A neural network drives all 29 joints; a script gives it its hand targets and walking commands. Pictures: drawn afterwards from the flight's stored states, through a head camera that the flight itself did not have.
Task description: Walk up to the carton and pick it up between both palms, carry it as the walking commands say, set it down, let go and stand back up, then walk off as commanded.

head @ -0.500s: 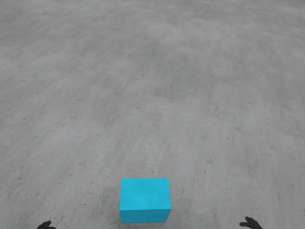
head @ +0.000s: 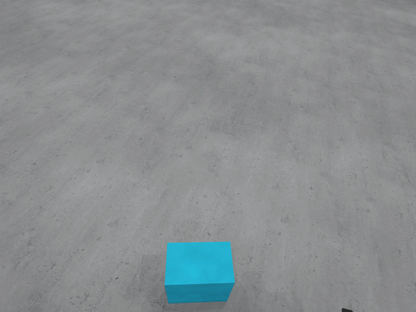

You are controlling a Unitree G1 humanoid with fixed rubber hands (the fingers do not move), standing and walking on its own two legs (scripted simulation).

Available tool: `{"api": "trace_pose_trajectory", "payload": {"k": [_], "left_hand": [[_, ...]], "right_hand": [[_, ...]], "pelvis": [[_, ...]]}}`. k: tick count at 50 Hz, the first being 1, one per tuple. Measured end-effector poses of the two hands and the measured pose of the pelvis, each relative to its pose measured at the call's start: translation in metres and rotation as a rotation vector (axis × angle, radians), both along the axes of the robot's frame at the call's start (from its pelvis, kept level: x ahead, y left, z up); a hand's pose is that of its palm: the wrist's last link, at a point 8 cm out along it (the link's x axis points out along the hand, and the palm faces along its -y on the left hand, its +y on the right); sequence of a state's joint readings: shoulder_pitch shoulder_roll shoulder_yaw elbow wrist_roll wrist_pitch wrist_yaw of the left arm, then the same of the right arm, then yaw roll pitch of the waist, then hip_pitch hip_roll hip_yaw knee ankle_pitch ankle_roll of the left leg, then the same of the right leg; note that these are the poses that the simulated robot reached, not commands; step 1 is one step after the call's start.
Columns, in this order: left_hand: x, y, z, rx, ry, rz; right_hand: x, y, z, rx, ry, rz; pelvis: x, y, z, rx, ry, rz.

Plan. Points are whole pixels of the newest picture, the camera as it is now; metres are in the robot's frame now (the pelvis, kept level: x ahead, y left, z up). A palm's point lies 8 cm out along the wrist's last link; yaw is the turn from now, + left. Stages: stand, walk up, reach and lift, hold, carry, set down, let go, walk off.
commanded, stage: stand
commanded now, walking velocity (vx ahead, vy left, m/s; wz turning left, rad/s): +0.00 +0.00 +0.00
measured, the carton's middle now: (198, 273) +0.41 +0.00 -0.65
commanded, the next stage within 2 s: walk off in 0.68 s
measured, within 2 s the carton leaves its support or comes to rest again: neither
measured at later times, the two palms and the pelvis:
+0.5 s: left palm out of the picture +0.08 +0.31 -0.11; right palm out of the picture +0.09 -0.31 -0.10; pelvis +0.00 +0.00 +0.00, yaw +0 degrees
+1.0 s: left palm out of the picture +0.07 +0.30 -0.12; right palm out of the picture +0.08 -0.30 -0.11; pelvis +0.00 +0.00 +0.00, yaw +2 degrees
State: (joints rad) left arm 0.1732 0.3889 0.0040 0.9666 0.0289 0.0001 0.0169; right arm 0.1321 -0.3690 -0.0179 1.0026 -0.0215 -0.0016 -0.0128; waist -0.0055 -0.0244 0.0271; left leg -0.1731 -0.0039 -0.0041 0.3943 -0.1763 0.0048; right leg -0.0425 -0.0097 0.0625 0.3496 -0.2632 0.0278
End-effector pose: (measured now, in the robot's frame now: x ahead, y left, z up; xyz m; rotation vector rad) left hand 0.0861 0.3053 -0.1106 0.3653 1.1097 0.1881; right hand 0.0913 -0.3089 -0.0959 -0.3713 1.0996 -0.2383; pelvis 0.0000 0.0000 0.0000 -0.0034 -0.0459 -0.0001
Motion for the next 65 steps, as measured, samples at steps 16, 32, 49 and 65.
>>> {"api": "trace_pose_trajectory", "payload": {"k": [16, 32, 49, 65], "left_hand": [[-0.004, 0.003, 0.000, 0.004, 0.018, 0.009], [-0.004, 0.005, 0.000, 0.005, 0.030, 0.015], [-0.014, 0.001, -0.005, -0.001, 0.059, 0.049], [-0.105, 0.008, -0.040, -0.042, 0.143, 0.268]], "right_hand": [[-0.003, -0.004, -0.001, -0.002, 0.017, -0.002], [-0.003, -0.005, -0.001, -0.004, 0.027, -0.003], [-0.010, 0.002, -0.011, 0.025, 0.081, -0.006], [0.018, 0.050, -0.034, 0.043, 0.138, 0.170]], "pelvis": [[-0.002, -0.001, 0.001, -0.001, -0.001, 0.002], [-0.001, -0.001, 0.001, -0.001, -0.001, 0.002], [-0.002, 0.000, -0.001, 0.001, 0.007, 0.031], [-0.006, 0.017, -0.022, -0.012, 0.026, 0.204]]}}
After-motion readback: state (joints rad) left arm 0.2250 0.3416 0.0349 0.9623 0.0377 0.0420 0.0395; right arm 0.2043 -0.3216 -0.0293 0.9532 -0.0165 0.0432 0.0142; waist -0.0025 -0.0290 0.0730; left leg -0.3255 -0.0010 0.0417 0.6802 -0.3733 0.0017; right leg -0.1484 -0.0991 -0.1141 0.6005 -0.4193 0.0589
